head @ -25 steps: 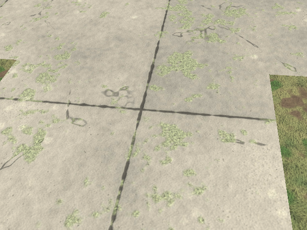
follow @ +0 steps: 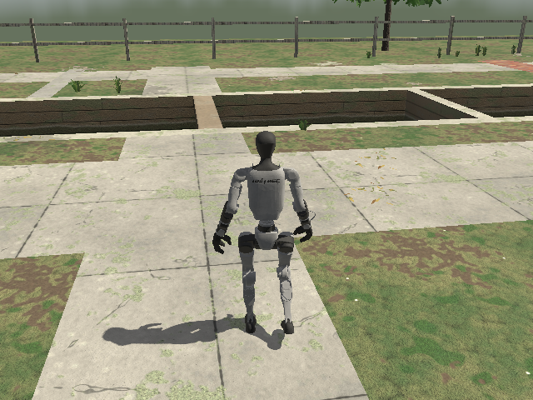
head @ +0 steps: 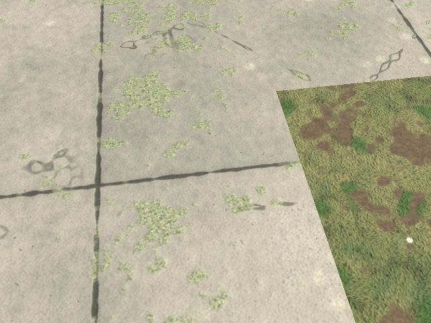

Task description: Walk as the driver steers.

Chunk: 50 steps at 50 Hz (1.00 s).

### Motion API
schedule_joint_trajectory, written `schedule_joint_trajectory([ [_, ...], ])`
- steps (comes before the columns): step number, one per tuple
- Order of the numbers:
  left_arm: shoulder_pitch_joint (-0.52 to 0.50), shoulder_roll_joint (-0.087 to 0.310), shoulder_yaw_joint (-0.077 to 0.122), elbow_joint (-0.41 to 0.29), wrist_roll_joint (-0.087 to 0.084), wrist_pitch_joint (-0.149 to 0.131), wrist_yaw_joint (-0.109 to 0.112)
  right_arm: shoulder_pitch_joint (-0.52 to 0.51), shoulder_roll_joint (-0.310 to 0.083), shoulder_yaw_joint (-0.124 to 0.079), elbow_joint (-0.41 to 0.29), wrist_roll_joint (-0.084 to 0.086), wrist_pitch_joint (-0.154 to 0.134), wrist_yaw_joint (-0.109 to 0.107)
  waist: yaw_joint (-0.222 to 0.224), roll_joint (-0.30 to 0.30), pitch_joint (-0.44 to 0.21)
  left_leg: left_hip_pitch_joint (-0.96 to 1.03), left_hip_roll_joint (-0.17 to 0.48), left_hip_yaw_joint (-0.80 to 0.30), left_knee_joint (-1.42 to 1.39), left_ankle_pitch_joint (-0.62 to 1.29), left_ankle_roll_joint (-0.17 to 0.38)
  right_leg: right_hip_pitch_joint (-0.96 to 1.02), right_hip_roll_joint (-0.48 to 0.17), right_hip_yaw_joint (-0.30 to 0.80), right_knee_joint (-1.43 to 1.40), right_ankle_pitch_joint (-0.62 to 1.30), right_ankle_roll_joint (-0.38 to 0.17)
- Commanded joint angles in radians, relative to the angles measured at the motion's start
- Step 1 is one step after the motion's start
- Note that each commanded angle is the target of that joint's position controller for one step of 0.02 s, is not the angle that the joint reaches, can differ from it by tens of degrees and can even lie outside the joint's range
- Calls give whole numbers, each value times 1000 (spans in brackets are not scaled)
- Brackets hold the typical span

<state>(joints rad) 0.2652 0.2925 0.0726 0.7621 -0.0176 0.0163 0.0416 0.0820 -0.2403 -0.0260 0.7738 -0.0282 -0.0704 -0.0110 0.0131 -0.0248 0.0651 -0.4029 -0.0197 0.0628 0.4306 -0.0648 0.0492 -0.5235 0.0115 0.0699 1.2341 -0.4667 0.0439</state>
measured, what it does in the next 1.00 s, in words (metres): walks ahead: right foot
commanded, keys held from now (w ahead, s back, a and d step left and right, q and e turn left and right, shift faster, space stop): no key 0.44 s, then w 0.56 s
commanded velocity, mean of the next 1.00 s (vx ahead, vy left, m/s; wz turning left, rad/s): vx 0.20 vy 0.00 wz -0.10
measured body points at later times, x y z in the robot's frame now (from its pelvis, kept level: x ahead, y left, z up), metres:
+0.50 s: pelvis +0.05 -0.03 +0.00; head +0.06 -0.04 +0.45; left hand +0.21 +0.19 -0.11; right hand +0.14 -0.30 -0.13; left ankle +0.06 +0.10 -0.73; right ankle +0.05 -0.13 -0.73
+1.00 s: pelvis +0.19 -0.03 +0.00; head +0.23 -0.02 +0.45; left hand +0.44 +0.18 -0.07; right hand +0.12 -0.28 -0.13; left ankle +0.06 +0.10 -0.73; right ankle +0.34 -0.17 -0.69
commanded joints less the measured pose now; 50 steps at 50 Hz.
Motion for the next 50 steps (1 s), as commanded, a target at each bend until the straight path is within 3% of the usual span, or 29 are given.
schedule_joint_trajectory([
  [1,134,-1,-2,-46,6,4,8,0,-128,-32,-33,-3,-11,0,27,119,-153,86,256,-182,-183,275,232,57,-43,-15,-131,32,5],
  [4,70,6,-13,-76,16,1,0,-7,-161,-43,-26,15,1,-4,14,111,-210,119,288,-167,-182,269,246,124,-63,-23,-315,109,-6],
  [8,22,38,-11,-93,15,9,-17,9,-178,-45,-13,34,33,-1,-1,136,-185,105,274,-166,-179,-52,210,221,-37,-66,-521,170,-34],
  [10,45,37,-7,-83,23,7,-23,19,-149,-31,0,43,43,1,22,127,-164,57,240,-147,-119,-147,155,341,-6,-97,-706,245,-72],
  [11,47,52,-3,-92,31,7,-21,59,-111,-18,18,43,42,4,26,108,-154,21,205,-128,-75,-204,88,400,-34,-51,-800,288,-102],
  [12,51,123,7,-115,47,7,-12,85,-53,2,9,21,38,11,-9,-60,-175,-45,117,-37,121,-305,-3,458,-224,182,-889,382,-161],
  [13,-22,152,7,-127,57,5,-12,89,-43,0,-5,16,33,6,-49,-240,-120,-66,35,1,169,-415,-47,292,-340,309,-958,345,-282],
  [14,-62,102,-2,-141,60,-12,-16,46,-118,-17,-2,14,37,-1,-16,-189,-86,-13,58,-54,275,-412,-61,222,-309,287,-979,272,-303],
  [15,-90,65,-13,-133,62,-30,-19,55,-123,-24,6,22,42,-1,-32,-178,-83,-18,57,-67,303,-383,-62,225,-275,238,-970,287,-276],
  [17,-118,53,-16,-123,43,-53,-24,91,-117,-29,43,12,55,-8,-39,-136,-95,-5,66,-78,333,-355,-79,257,-233,169,-924,460,-242],
  [19,-113,43,-20,-106,35,-57,-25,103,-85,-19,52,19,56,-5,-44,-96,-128,44,67,-76,283,-345,-93,295,-215,127,-866,672,-243],
  [21,-109,34,-22,-90,22,-50,-25,106,-65,-10,63,26,53,-3,-47,-86,-157,112,56,-55,119,-220,-96,340,-190,104,-817,707,-228],
  [23,-50,17,-25,-57,19,-48,-28,134,-85,-8,84,11,54,1,-39,-64,-197,240,73,-72,19,-10,-84,333,-139,91,-816,437,-169],
  [24,-27,18,-24,-46,30,-48,-31,143,-121,-14,88,14,60,-1,-18,-35,-163,259,90,-80,34,-39,-66,279,-93,76,-813,199,-148],
  [25,-7,29,-16,-49,27,-44,-30,135,-174,-35,112,35,64,-1,13,65,-99,178,56,-54,69,-318,-23,235,-31,23,-827,-9,-140],
  [26,-44,67,-6,-49,24,-41,-25,129,-140,-32,102,45,59,1,-19,37,-33,74,46,-65,41,-488,7,229,-30,20,-809,-139,-136],
  [29,-20,61,2,-53,-1,-64,-18,103,-96,-21,90,45,10,0,-2,28,46,-38,66,-96,54,-534,38,218,-89,103,-825,-232,-185],
  [33,18,69,11,-46,-4,-95,-35,125,-70,-16,89,52,-46,19,-15,-74,1,-44,45,-57,190,-399,61,283,-200,276,-887,-192,-257],
  [35,-25,59,7,-64,-6,-99,-41,192,-86,-21,112,55,-59,32,-55,-65,-11,41,53,-76,161,-333,90,248,-183,243,-820,-24,-241],
  [36,-72,41,3,-87,-6,-102,-44,262,-116,-31,141,55,-64,35,-83,8,-29,142,82,-136,93,-290,107,182,-112,128,-701,114,-197],
  [37,-129,9,-4,-124,-6,-114,-44,376,-180,-52,183,57,-63,35,-109,170,-57,333,165,-315,-8,-215,151,17,1,-47,-468,241,-128],
  [38,-164,19,-4,-144,-7,-132,-44,478,-240,-72,197,51,-56,37,-155,305,-57,554,327,-600,-127,-92,247,-258,55,-104,-229,134,-77],
  [39,-187,43,1,-150,-16,-139,-45,492,-207,-61,188,36,-53,36,-157,244,-28,627,416,-706,-148,-4,298,-442,27,-37,-52,-109,-81],
  [40,-185,35,-3,-150,-24,-139,-49,463,-170,-49,172,31,-52,35,-130,143,-6,656,413,-654,-119,38,283,-528,-25,1,40,-83,-98],
  [41,-184,17,-11,-149,-21,-135,-54,438,-146,-41,158,32,-45,34,-114,91,-10,656,391,-570,-125,60,253,-559,-61,-8,47,-14,-106],
  [42,-189,8,-13,-152,-14,-133,-59,406,-127,-32,151,35,-34,30,-94,62,10,612,366,-494,-155,75,216,-548,-96,-14,-6,53,-108],
  [44,-190,-9,-17,-157,-4,-127,-73,354,-96,-18,137,36,-12,21,-70,97,27,479,287,-346,-227,95,162,-410,-108,-61,-161,177,-87],
  [47,-266,-58,-40,-184,2,-125,-88,325,-136,-24,121,37,-4,-1,-80,118,33,268,179,-162,-288,101,116,-115,-53,-138,-469,395,-63],
  [50,-295,-2,-26,-206,-9,-118,-86,360,-189,-41,130,55,-17,-5,-73,149,33,302,229,-168,-311,88,114,-8,-35,-118,-610,459,-76],
])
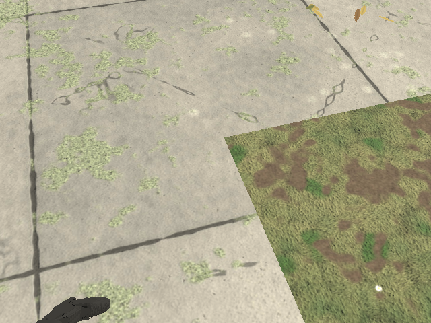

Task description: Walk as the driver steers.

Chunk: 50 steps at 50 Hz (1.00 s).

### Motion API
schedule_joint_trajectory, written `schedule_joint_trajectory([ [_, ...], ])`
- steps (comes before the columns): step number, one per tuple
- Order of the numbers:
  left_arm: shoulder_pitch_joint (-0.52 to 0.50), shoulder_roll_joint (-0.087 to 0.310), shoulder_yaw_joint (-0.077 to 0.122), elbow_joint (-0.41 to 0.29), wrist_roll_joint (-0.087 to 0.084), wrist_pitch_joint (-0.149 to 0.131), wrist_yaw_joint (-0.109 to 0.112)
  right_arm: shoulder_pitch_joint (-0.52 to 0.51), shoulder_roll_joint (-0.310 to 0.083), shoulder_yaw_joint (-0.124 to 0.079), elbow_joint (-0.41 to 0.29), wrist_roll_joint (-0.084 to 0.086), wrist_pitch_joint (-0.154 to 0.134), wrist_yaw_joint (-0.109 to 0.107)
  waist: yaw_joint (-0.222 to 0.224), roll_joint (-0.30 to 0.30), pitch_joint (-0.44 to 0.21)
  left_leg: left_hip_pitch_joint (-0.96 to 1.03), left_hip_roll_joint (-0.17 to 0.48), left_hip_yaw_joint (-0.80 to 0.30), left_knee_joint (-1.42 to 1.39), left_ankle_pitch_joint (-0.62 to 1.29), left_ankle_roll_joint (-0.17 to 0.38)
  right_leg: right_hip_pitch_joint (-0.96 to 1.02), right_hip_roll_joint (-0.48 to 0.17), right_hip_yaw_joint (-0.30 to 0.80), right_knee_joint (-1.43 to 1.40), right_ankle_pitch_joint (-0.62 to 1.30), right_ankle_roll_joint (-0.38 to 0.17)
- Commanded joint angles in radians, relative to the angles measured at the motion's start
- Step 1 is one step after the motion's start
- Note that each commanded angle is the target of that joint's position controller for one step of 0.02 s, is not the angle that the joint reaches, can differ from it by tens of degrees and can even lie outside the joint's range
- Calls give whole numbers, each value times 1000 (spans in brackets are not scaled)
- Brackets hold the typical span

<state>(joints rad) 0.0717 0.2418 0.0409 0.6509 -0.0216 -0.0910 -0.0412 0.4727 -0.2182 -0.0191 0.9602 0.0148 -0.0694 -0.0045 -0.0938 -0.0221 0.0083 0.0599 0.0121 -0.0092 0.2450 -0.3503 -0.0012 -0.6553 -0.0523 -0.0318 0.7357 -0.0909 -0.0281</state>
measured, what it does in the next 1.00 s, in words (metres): walks ahead, turning left: right foot, then left foot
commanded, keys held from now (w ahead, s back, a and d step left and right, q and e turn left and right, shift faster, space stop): w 0.16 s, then no key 0.08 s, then q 0.24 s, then w+q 0.52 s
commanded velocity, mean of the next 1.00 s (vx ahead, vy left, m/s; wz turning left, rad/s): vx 0.34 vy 0.00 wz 0.32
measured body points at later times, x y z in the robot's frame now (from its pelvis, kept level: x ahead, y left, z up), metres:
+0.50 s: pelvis +0.21 -0.05 +0.01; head +0.23 -0.05 +0.46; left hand +0.28 +0.22 -0.11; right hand +0.37 -0.30 -0.11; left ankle +0.33 +0.11 -0.69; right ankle +0.20 -0.13 -0.74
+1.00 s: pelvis +0.40 +0.04 +0.01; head +0.43 +0.08 +0.46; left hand +0.52 +0.35 -0.09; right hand +0.55 -0.21 -0.09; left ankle +0.30 +0.10 -0.74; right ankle +0.61 -0.07 -0.68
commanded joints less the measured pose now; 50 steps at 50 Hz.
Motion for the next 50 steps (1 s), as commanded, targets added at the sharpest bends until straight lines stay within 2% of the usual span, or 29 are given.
schedule_joint_trajectory([
  [1,-99,69,12,-97,-7,-10,-1,-32,-211,-50,-55,16,-18,-10,45,148,91,-123,217,-96,-106,417,157,133,30,-8,-144,79,-18],
  [3,-33,112,33,-84,-2,-9,6,-45,-222,-58,-57,13,-12,-7,99,156,37,-61,228,-71,17,691,132,234,58,-20,-169,45,-55],
  [4,77,142,52,-52,0,-4,12,-50,-219,-59,-60,7,-5,-5,160,148,-36,-70,200,-39,163,829,114,379,85,-41,-173,26,-81],
  [5,238,172,70,-6,-1,3,21,-55,-202,-53,-70,-3,-1,-6,234,131,-128,-178,161,-12,372,826,88,605,68,-24,-158,18,-109],
  [6,408,262,89,28,11,13,36,-35,-135,-31,-102,-33,-2,-6,267,-79,-278,-401,78,27,747,416,56,886,-165,263,-164,-42,-170],
  [7,405,292,80,36,31,5,19,110,-13,0,-102,-2,-24,4,168,-350,-426,-663,-78,-94,1033,-215,31,1050,-351,798,-412,-359,-314],
  [8,343,191,58,30,19,-3,14,9,-147,-32,-105,25,-41,10,187,-201,-278,-774,-17,-141,1132,-179,47,932,-318,804,-498,-477,-261],
  [9,253,158,44,25,12,-7,13,-106,-187,-44,-139,35,-46,11,167,-115,-118,-803,29,-100,1113,-78,58,764,-294,625,-494,-320,-224],
  [10,177,146,37,19,18,-10,9,-143,-170,-42,-144,18,-44,2,127,-6,-68,-737,77,-80,1067,6,50,618,-254,482,-488,-57,-207],
  [11,130,129,34,18,28,-13,2,-137,-159,-47,-140,0,-35,-3,88,-3,-47,-675,102,-76,1018,38,40,519,-208,367,-490,144,-200],
  [12,112,113,30,26,36,-20,1,-101,-149,-49,-131,-3,-20,-6,57,-32,-63,-602,122,-82,984,53,31,464,-180,289,-503,262,-196],
  [14,106,99,27,55,42,-36,1,-57,-118,-48,-109,3,10,-11,32,-38,-73,-544,110,-66,936,66,8,411,-168,174,-521,451,-212],
  [17,119,119,32,97,53,-36,21,-125,-110,-51,-136,-6,33,-21,38,-38,-42,-587,93,-93,822,158,-19,390,-170,70,-542,515,-215],
  [20,106,141,35,108,49,-14,47,-211,-110,-52,-172,-10,38,-13,61,-41,-36,-597,87,-78,649,295,-26,425,-158,-6,-544,442,-196],
  [24,125,178,46,131,36,23,71,-321,-110,-52,-237,-11,46,8,112,-30,-28,-617,84,-31,512,303,-28,520,-197,-25,-520,378,-201],
  [28,178,208,64,152,18,48,70,-405,-119,-59,-305,2,62,25,156,-28,1,-722,90,-16,474,122,6,658,-282,45,-523,51,-208],
  [30,191,213,69,153,13,52,71,-432,-113,-58,-331,6,57,36,165,-33,21,-762,85,-1,450,46,30,725,-305,62,-502,17,-196],
  [32,186,224,74,147,6,57,72,-424,-107,-58,-342,11,46,47,154,-44,8,-716,61,43,410,-4,54,749,-303,43,-448,94,-171],
  [34,127,231,76,130,-5,61,71,-296,-119,-76,-305,16,37,49,72,-34,-63,-443,-26,128,251,86,96,655,-226,-67,-264,303,-112],
  [35,111,198,67,119,-3,55,71,-137,-191,-112,-257,16,35,39,9,19,-153,-176,-24,60,220,141,143,509,-156,-143,-25,350,-59],
  [36,65,134,42,47,24,34,63,-12,-343,-155,-248,10,34,20,-22,244,-204,125,223,-395,163,168,296,96,-13,-194,354,57,29],
  [37,17,100,27,25,38,-6,49,0,-329,-139,-273,1,19,24,-22,289,-257,271,340,-731,42,218,410,-191,104,17,530,-480,40],
  [38,-4,156,40,20,6,-34,24,-28,-251,-114,-280,-3,9,26,-22,191,-202,259,329,-615,49,239,386,-278,38,105,578,-445,18],
  [39,5,164,40,28,-3,-44,11,-74,-208,-102,-293,3,6,25,12,125,-154,171,285,-484,63,261,340,-254,-5,101,522,-357,0],
  [40,6,167,44,39,14,-44,11,-134,-190,-96,-306,10,10,24,47,55,-85,55,248,-396,44,310,303,-213,-34,89,432,-288,5],
  [41,7,175,52,47,28,-38,14,-177,-168,-85,-322,10,10,19,70,65,-54,-36,216,-343,17,356,279,-144,-54,87,348,-229,14],
  [44,1,133,43,41,33,-21,17,-185,-213,-94,-337,2,7,1,94,80,-33,-155,161,-266,-23,485,269,-48,-14,51,215,-100,62],
  [47,-100,90,23,14,28,-21,20,-143,-232,-102,-322,7,8,-17,61,101,-2,-219,107,-208,-14,448,228,26,30,45,-38,57,79],
  [50,-169,98,21,-10,14,-26,10,-95,-241,-106,-305,10,12,-19,28,137,5,-236,116,-241,2,363,207,98,60,50,-169,137,76],
])
Keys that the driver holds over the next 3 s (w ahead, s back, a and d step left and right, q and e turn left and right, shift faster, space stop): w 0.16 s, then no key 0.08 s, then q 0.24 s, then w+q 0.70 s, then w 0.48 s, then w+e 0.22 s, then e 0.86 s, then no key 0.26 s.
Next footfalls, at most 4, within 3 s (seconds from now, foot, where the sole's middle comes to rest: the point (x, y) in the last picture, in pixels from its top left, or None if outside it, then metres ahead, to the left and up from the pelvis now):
0.10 right None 0.24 -0.13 -0.77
0.70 left None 0.34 0.11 -0.77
1.14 right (195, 255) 0.70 0.01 -0.77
1.64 left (84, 243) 0.77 0.38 -0.77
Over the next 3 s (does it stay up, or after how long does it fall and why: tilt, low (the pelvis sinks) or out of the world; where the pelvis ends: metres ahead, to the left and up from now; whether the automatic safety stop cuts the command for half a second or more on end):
stays up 0.98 0.39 0.00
